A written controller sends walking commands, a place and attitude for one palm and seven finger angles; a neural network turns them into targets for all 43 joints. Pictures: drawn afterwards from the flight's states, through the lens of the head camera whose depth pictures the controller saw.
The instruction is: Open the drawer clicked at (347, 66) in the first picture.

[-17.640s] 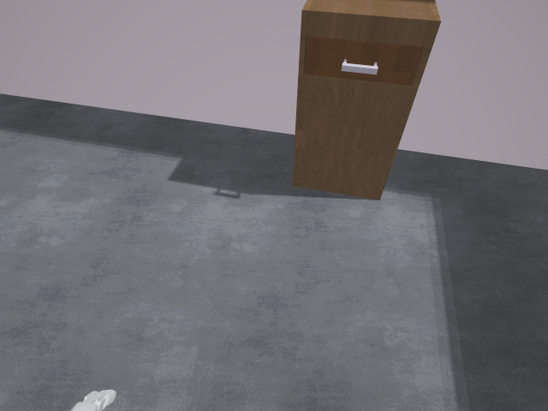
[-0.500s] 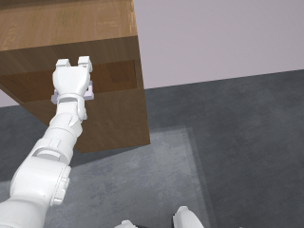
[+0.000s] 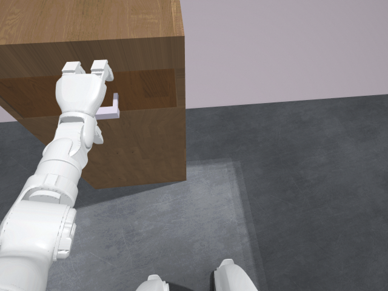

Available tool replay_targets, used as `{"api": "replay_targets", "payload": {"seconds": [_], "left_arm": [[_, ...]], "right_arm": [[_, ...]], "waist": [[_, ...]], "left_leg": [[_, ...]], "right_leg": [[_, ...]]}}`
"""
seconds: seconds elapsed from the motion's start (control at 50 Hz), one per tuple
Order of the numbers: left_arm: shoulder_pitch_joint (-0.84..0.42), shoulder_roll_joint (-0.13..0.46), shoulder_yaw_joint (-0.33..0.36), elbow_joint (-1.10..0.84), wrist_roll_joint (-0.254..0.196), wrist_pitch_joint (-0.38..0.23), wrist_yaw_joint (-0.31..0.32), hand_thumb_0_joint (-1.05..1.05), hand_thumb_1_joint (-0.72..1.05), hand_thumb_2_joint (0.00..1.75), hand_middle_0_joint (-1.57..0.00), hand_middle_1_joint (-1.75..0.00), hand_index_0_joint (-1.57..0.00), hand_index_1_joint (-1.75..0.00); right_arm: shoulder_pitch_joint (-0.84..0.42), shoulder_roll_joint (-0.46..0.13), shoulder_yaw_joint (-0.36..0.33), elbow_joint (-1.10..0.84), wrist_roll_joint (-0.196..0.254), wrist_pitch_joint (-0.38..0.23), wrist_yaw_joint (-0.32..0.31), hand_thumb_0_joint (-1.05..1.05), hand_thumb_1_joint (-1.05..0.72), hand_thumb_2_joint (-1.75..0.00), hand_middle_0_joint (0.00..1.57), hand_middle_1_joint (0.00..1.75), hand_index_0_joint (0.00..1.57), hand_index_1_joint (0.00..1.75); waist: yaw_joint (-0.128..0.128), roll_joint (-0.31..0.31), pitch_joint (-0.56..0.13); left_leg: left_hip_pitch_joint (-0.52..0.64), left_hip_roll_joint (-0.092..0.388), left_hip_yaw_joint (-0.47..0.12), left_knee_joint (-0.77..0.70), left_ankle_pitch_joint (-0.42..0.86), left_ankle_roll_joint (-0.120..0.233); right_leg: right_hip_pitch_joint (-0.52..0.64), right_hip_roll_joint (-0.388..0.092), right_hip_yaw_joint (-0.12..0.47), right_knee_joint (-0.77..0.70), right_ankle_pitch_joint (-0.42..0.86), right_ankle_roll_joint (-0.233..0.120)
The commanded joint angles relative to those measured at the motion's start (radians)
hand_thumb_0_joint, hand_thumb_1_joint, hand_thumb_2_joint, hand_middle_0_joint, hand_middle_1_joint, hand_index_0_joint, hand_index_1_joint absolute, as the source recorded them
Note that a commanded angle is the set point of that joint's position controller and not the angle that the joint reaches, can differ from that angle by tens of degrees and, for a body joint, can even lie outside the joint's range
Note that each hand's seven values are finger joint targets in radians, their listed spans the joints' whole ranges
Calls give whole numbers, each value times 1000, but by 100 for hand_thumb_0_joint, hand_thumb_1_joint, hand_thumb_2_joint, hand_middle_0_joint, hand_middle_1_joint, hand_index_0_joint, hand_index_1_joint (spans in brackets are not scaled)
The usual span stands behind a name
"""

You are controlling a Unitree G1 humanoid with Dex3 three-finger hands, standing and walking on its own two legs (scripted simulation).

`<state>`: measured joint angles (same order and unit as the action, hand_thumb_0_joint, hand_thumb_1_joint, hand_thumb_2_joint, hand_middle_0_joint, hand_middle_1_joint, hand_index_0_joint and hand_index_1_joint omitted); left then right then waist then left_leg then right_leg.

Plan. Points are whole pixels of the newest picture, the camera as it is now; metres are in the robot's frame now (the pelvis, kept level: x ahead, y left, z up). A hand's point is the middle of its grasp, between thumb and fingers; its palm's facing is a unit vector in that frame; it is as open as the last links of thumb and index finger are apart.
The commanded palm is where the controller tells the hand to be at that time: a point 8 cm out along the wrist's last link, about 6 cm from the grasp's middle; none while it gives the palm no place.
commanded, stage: move the hooked fingers above the handle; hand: left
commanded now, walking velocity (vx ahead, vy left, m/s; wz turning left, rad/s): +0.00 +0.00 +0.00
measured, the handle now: (92, 106) +0.55 +0.21 -0.02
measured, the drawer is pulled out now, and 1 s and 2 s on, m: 0.00 0.00 0.00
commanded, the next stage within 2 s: lower the fingers behind the handle in 1.22 s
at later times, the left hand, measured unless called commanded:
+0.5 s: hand (84, 113) +0.49 +0.20 +0.03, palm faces +0.05 -0.05 -1.00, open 13.8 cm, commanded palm +0.47 +0.22 +0.09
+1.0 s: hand (78, 113) +0.49 +0.21 +0.03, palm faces +0.02 +0.01 -1.00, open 13.8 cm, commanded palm +0.46 +0.22 +0.09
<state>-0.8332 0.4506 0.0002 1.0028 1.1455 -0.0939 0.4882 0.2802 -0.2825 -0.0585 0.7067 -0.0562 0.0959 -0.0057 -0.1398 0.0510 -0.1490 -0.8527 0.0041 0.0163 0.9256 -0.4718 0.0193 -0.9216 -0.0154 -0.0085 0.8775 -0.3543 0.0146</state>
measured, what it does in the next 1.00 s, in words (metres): stands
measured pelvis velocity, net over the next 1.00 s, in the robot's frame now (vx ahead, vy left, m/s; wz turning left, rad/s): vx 0.01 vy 0.00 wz -0.02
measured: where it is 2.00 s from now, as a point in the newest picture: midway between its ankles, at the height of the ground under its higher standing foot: outside the picture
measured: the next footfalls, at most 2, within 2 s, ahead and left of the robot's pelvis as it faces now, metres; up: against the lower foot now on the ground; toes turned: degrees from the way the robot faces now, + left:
none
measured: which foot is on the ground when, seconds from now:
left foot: down 0.00-1.00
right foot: down 0.00-1.00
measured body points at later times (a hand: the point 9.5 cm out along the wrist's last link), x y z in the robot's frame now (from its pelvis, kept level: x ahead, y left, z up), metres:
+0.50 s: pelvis +0.00 +0.00 +0.00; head +0.12 +0.00 +0.44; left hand +0.48 +0.21 +0.08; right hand +0.03 -0.29 -0.12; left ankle -0.03 +0.11 -0.68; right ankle +0.02 -0.13 -0.68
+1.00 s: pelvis +0.01 +0.00 +0.01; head +0.12 -0.02 +0.45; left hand +0.48 +0.21 +0.09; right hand +0.04 -0.27 -0.13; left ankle -0.03 +0.11 -0.68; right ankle +0.02 -0.13 -0.68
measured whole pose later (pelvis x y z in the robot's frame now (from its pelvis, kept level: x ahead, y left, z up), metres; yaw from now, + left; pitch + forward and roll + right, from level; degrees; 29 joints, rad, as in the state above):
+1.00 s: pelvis +0.01 +0.00 +0.01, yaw -1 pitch +21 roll +0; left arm -0.73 0.45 0.03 0.99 1.13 -0.05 0.43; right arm 0.30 -0.26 -0.05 0.70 -0.04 0.12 0.00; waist -0.10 0.07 -0.14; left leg -0.75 0.01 0.04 0.84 -0.46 0.02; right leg -0.84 -0.01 0.02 0.81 -0.34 0.02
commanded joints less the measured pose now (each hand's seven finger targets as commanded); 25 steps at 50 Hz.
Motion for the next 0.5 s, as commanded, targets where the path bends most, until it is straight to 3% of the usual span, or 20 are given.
{"api": "replay_targets", "payload": {"seconds": [0.0,0.04,0.06,0.08,0.1,0.14,0.18,0.2,0.24,0.26,0.3,0.32,0.34,0.38,0.46,0.48], "left_arm": [[-372,366,97,-91,-34,235,-4,0,-50,30,-30,-120,-30,-120],[-380,412,115,-88,-79,256,-67,0,-50,30,-30,-120,-30,-120],[-377,409,106,-102,-97,247,-106,0,-50,30,-30,-120,-30,-120],[-375,362,70,-114,-111,224,-148,0,-50,30,-30,-120,-30,-120],[-367,342,52,-127,-118,187,-187,0,-50,30,-30,-120,-30,-120],[-396,228,-41,-194,-113,85,-246,0,-50,30,-30,-120,-30,-120],[-349,142,-102,-181,-100,-3,-275,0,-50,30,-30,-120,-30,-120],[-359,114,-122,-186,-98,-43,-279,0,-50,30,-30,-120,-30,-120],[-359,129,-94,-168,-95,-101,-264,0,-50,30,-30,-120,-30,-120],[-367,174,-52,-164,-87,-121,-243,0,-50,30,-30,-120,-30,-120],[-393,203,-12,-174,-65,-135,-184,0,-50,30,-30,-120,-30,-120],[-405,219,9,-168,-58,-130,-146,0,-50,30,-30,-120,-30,-120],[-406,292,76,-174,-53,-122,-109,0,-50,30,-30,-120,-30,-120],[-414,361,134,-172,-32,-83,-34,0,-50,30,-30,-120,-30,-120],[-423,398,149,-166,-7,47,40,0,-50,30,-30,-120,-30,-120],[-437,364,114,-160,-11,80,34,0,-50,30,-30,-120,-30,-120]], "right_arm": [[137,-146,-37,-62,20,22,13,0,-90,-90,20,30,20,30],[120,-154,-28,-68,31,39,-5,0,-90,-90,20,30,20,30],[123,-154,-29,-71,39,40,-17,0,-90,-90,20,30,20,30],[127,-151,-32,-74,45,35,-29,0,-90,-90,20,30,20,30],[128,-151,-35,-74,50,29,-41,0,-90,-90,20,30,20,30],[144,-139,-42,-78,48,7,-61,0,-90,-90,20,30,20,30],[159,-131,-45,-60,45,-12,-72,0,-90,-90,20,30,20,30],[165,-128,-46,-53,43,-20,-75,0,-90,-90,20,30,20,30],[180,-126,-49,-44,41,-28,-72,0,-90,-90,20,30,20,30],[189,-127,-50,-36,37,-31,-69,0,-90,-90,20,30,20,30],[193,-121,-50,-32,24,-38,-54,0,-90,-90,20,30,20,30],[192,-122,-50,-30,18,-40,-43,0,-90,-90,20,30,20,30],[188,-128,-49,-24,12,-40,-34,0,-90,-90,20,30,20,30],[174,-130,-44,-29,-1,-35,-20,0,-90,-90,20,30,20,30],[160,-145,-45,-36,-4,-18,2,0,-90,-90,20,30,20,30],[158,-143,-48,-40,1,-14,5,0,-90,-90,20,30,20,30]], "waist": [[70,16,-590],[58,-78,-598],[54,-99,-579],[35,-134,-542],[28,-139,-489],[-8,-121,-417],[-17,-98,-298],[-26,-90,-256],[-19,-70,-226],[-7,-46,-251],[15,53,-303],[18,75,-314],[38,71,-355],[52,88,-424],[60,93,-550],[46,87,-555]], "left_leg": [[271,-32,16,-136,598,0],[240,-38,19,-169,521,15],[239,-36,21,-191,484,21],[241,-35,23,-210,445,29],[248,-32,21,-225,408,32],[310,-25,7,-237,389,37],[327,-22,-5,-234,349,35],[331,-20,-14,-228,334,32],[308,-24,-19,-211,314,26],[295,-25,-25,-198,314,23],[307,-25,-35,-172,370,8],[296,-25,-33,-158,395,3],[274,-28,-33,-144,417,2],[238,-34,-28,-117,468,1],[267,-34,-15,-98,574,-8],[290,-31,-10,-105,581,-7]], "right_leg": [[517,46,-30,-93,501,-42],[615,40,-7,-125,511,-30],[639,36,-1,-146,502,-23],[647,35,4,-173,486,-18],[628,34,5,-194,445,-17],[546,38,2,-226,386,-24],[428,44,-8,-238,295,-33],[375,44,-11,-237,257,-37],[320,46,-14,-220,213,-47],[302,44,-13,-197,202,-50],[254,46,-25,-147,208,-62],[242,47,-28,-130,223,-65],[260,48,-30,-108,239,-65],[292,47,-27,-70,295,-64],[360,48,-34,-47,395,-54],[375,51,-36,-63,408,-50]]}}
